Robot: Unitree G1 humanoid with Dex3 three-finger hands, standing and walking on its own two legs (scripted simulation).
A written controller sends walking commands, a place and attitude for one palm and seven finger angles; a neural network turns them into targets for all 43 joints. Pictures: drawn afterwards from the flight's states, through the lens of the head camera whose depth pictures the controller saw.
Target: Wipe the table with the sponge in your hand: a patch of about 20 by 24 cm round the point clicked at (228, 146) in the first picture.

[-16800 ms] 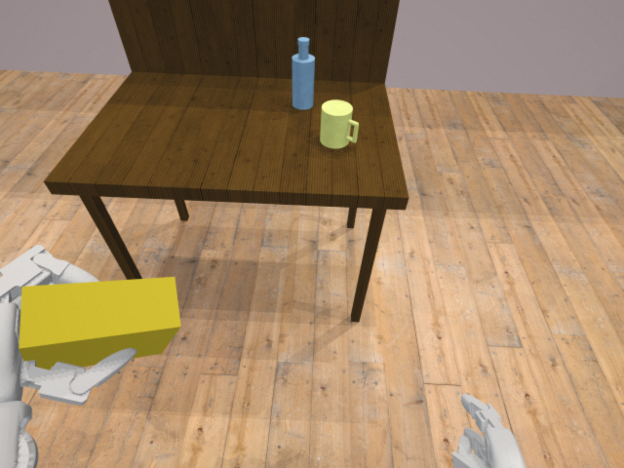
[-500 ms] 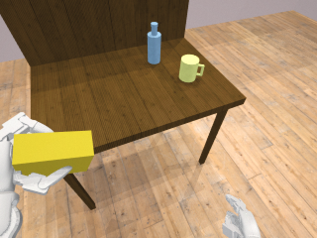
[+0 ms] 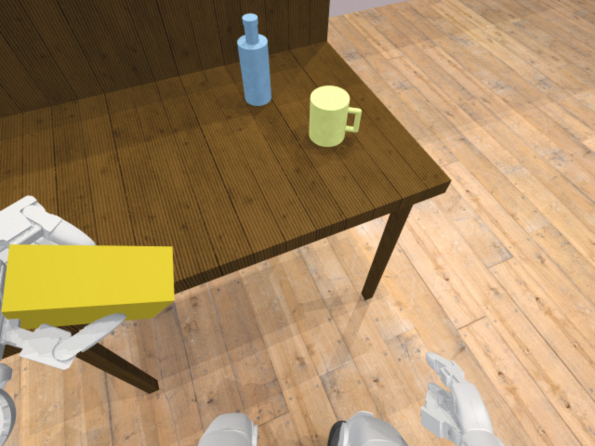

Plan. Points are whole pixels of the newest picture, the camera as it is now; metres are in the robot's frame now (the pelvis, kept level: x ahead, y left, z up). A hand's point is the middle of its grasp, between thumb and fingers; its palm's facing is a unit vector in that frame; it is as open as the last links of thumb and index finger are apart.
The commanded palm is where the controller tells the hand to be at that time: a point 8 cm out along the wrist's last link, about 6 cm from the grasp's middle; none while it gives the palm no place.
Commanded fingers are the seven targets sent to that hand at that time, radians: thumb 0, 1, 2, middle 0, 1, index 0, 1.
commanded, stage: shuffle to correct the standing spot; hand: left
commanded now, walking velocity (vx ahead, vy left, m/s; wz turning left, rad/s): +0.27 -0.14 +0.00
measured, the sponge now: (117, 287) +0.24 +0.20 +0.15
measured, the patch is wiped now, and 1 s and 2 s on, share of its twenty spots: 0.00 0.00 0.00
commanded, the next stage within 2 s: come to a stop and stand still in 1.76 s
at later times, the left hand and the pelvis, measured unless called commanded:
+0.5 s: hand (223, 194) +0.33 +0.11 +0.18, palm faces +0.34 -0.80 -0.50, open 9.6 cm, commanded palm +0.27 +0.15 +0.20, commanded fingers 0.00 0.10 1.30 -1.20 -1.60 -1.20 -1.60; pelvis +0.12 -0.13 +0.02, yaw +1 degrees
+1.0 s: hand (269, 147) +0.41 +0.07 +0.18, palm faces +0.35 -0.79 -0.50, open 9.6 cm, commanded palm +0.36 +0.11 +0.20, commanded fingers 0.00 0.10 1.30 -1.20 -1.60 -1.20 -1.60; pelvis +0.19 -0.16 +0.01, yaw -3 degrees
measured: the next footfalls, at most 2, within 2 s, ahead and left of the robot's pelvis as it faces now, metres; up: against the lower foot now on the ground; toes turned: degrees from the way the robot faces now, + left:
left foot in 0.06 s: +0.06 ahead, +0.14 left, +0.00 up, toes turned +5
right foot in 0.24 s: +0.19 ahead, -0.16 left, +0.00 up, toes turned -5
